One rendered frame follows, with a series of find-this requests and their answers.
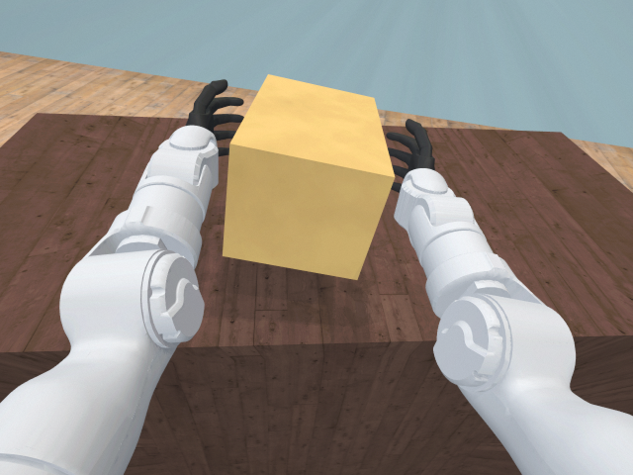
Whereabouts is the robot right forearm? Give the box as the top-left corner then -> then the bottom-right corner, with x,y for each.
394,168 -> 546,319

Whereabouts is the carton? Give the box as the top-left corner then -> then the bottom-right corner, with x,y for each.
223,74 -> 395,280

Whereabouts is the pedestal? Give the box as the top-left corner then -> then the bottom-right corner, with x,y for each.
0,113 -> 633,475

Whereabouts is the robot left forearm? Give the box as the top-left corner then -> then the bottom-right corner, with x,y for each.
59,126 -> 219,329

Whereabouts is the right robot upper arm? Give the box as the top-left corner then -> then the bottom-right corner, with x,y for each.
433,293 -> 633,475

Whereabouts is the right robot hand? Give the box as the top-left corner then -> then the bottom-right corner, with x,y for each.
386,119 -> 435,193

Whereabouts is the left robot hand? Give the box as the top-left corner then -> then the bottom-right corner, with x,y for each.
186,79 -> 244,156

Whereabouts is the left robot upper arm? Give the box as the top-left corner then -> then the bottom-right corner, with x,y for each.
0,249 -> 205,475

